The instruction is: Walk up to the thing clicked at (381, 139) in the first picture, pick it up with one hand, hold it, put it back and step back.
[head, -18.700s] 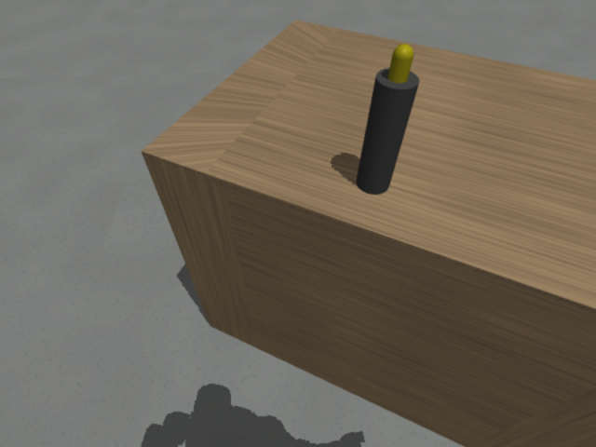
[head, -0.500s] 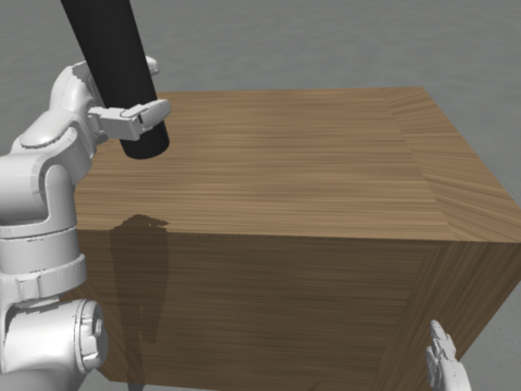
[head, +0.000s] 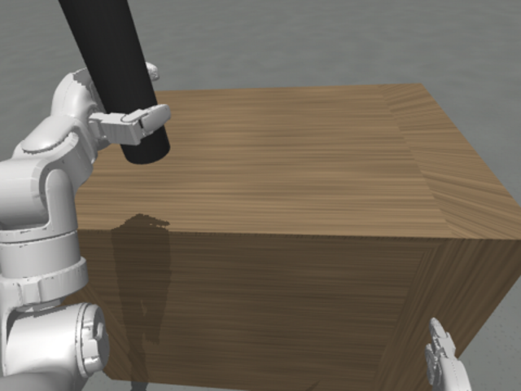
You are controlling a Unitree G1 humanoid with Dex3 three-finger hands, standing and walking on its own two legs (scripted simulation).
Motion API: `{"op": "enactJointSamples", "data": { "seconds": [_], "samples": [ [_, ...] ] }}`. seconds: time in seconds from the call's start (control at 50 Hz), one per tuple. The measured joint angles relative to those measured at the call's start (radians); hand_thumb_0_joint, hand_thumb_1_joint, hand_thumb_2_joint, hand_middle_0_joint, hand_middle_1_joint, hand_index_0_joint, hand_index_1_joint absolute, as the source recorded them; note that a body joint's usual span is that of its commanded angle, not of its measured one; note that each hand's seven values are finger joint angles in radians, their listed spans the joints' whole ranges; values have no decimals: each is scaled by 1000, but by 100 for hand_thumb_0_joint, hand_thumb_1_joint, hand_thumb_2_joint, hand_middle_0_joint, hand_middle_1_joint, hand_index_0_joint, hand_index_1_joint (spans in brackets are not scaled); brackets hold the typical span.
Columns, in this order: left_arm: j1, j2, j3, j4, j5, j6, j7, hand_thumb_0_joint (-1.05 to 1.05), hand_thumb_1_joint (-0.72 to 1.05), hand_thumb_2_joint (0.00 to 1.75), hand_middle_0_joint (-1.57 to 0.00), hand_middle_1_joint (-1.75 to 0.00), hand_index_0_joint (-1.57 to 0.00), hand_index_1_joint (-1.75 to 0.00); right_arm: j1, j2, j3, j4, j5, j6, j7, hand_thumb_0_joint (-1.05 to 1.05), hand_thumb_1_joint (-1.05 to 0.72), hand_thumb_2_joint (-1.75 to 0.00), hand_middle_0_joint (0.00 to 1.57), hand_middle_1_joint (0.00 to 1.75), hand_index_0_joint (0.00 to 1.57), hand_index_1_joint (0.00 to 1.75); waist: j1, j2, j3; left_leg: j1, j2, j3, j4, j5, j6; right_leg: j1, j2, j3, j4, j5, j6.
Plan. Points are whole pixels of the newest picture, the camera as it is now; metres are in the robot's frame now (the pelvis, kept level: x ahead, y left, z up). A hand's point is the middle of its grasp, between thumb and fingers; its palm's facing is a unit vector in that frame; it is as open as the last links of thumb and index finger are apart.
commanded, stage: crouch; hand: left
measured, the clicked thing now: (114, 58) +0.33 +0.17 +0.38
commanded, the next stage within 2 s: lower in 1.52 s
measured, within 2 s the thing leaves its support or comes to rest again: neither
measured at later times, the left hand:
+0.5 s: hand (158, 137) +0.40 +0.17 +0.25, palm faces +0.12 -0.99 +0.02, open 8.4 cm
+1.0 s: hand (163, 138) +0.45 +0.19 +0.22, palm faces +0.12 -0.99 -0.01, open 8.4 cm
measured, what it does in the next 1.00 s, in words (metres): stands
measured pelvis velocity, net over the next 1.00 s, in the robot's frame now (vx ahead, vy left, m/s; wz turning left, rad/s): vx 0.02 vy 0.00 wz -0.01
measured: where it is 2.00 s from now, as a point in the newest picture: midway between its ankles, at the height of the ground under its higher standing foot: outside the picture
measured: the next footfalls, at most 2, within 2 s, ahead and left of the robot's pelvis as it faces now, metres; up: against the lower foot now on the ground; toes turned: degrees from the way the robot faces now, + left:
none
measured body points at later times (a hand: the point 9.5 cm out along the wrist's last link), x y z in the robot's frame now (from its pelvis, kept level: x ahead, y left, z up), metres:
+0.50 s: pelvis -0.01 +0.00 +0.00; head -0.03 -0.02 +0.45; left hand +0.38 +0.23 +0.25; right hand +0.15 -0.27 -0.06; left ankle +0.03 +0.14 -0.72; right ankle +0.05 -0.15 -0.72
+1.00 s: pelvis +0.02 +0.00 +0.00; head +0.01 -0.01 +0.45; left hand +0.44 +0.25 +0.22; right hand +0.17 -0.25 -0.06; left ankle +0.03 +0.14 -0.72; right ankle +0.05 -0.15 -0.72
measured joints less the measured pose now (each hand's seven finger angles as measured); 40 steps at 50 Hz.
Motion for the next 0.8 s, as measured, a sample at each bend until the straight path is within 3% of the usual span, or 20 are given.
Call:
{"op": "enactJointSamples", "data": {
  "seconds": [0.14,0.3,0.48,0.6,0.8],
  "samples": [
    [-33,9,15,15,3,-18,5,-1,-22,115,-80,-108,-82,-110,-12,-8,-13,32,-2,-12,-16,-1,55,-5,5,5,5,5,-2,-2,-6,1,-3,-4,6,-4,1,3,-3,-4,8,-6,0],
    [-97,12,-12,220,17,-66,5,-1,-24,117,-81,-109,-82,-111,-21,-9,-8,42,-12,-18,-10,-1,57,-4,5,5,5,5,-6,-13,-5,-9,-5,-1,-4,8,1,-11,-5,-1,3,4,1],
    [-51,0,-15,373,61,-243,17,-1,-23,117,-81,-108,-82,-110,0,-5,-1,24,-33,-52,-23,-1,57,-4,5,5,5,5,-44,-38,43,-48,3,5,1,17,-3,-54,4,7,7,18,-3],
    [-89,23,-2,458,84,-369,27,-1,-23,117,-81,-108,-82,-110,-16,-13,2,77,-42,-67,-50,-1,57,-4,5,5,5,5,-62,-49,60,-72,11,3,22,7,-7,-73,13,4,16,14,-5],
    [-146,65,-13,674,109,-518,-26,-1,-23,117,-80,-109,-82,-111,-31,-5,30,70,-55,-66,-55,-1,56,-4,5,5,5,5,-62,-40,20,-83,12,2,10,-2,-4,-82,12,2,1,6,-5]
  ]
}}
